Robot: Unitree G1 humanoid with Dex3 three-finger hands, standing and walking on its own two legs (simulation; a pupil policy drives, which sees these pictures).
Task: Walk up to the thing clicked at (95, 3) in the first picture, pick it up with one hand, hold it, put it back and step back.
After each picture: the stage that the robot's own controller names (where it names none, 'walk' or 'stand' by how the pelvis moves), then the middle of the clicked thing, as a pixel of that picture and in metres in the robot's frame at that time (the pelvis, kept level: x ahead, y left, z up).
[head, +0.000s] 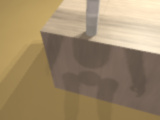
stand; (92, 14) +0.78 -0.03 +0.02
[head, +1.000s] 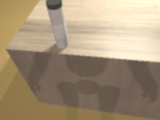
walk; (58, 25) +0.66 +0.18 +0.04
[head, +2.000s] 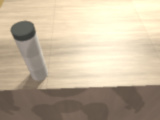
stand; (32, 54) +0.43 +0.21 +0.05
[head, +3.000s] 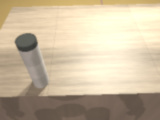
stand; (34, 63) +0.43 +0.22 +0.02
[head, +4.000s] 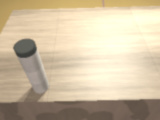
stand; (34, 69) +0.41 +0.22 +0.02
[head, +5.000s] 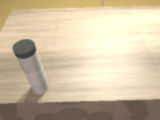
stand; (33, 69) +0.40 +0.22 +0.02
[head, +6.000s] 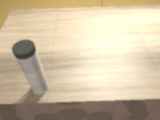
stand; (33, 70) +0.40 +0.22 +0.02
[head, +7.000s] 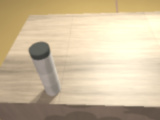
rise first; (47, 71) +0.40 +0.19 +0.03
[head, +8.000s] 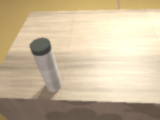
go down; (48, 67) +0.41 +0.19 +0.03
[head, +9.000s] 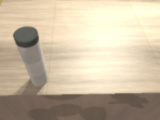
go down; (34, 60) +0.42 +0.18 +0.04
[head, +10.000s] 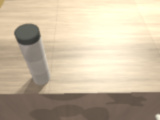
go down; (35, 58) +0.42 +0.18 +0.06
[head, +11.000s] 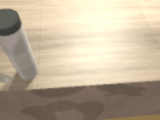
close in; (18, 50) +0.41 +0.19 +0.09
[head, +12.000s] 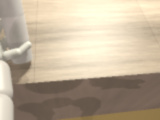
close; (14, 24) +0.51 +0.20 +0.10
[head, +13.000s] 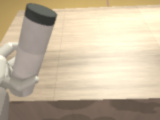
lift; (30, 54) +0.33 +0.16 +0.21
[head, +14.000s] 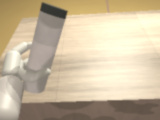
lift; (43, 50) +0.35 +0.14 +0.20
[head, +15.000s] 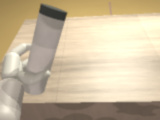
hold; (43, 52) +0.34 +0.14 +0.21
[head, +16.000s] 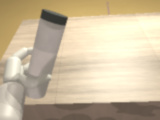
hold; (44, 56) +0.34 +0.13 +0.19
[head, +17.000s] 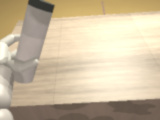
crouch; (31, 42) +0.38 +0.17 +0.21
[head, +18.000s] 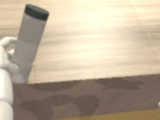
lower; (27, 46) +0.45 +0.16 +0.06
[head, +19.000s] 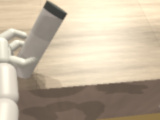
lower; (37, 41) +0.45 +0.14 +0.08
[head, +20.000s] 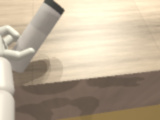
lower; (34, 35) +0.49 +0.13 +0.07
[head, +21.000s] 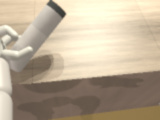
lower; (35, 36) +0.49 +0.14 +0.06
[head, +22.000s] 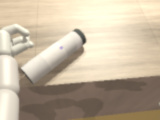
loosen; (55, 54) +0.45 +0.08 +0.00
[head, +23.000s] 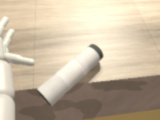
withdraw; (72, 72) +0.38 +0.02 +0.00
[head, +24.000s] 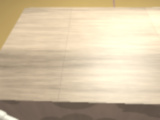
sink last; out of the picture +0.25 -0.03 -0.57
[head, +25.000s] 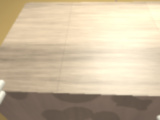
stand; out of the picture +0.22 +0.04 -0.70
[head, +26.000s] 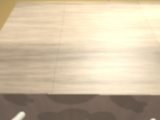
stand; out of the picture +0.18 +0.04 -0.69
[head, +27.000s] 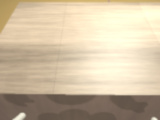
stand; out of the picture +0.16 +0.03 -0.69
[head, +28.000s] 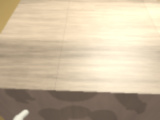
stand; out of the picture +0.17 +0.03 -0.69
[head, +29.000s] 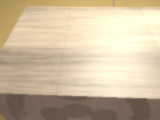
walk; out of the picture +0.17 +0.04 -0.74
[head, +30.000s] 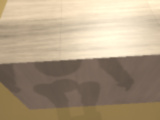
walk; out of the picture +0.31 +0.01 -0.72
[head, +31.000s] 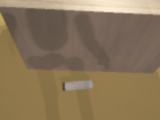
walk; (77, 85) +0.64 +0.03 -0.72
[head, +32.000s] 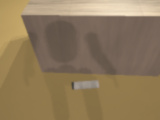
stand; (85, 84) +0.81 +0.04 -0.73
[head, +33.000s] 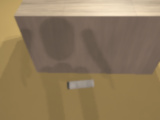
stand; (80, 84) +0.81 +0.06 -0.75
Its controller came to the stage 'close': yes
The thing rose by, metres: 0.19
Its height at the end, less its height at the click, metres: -0.77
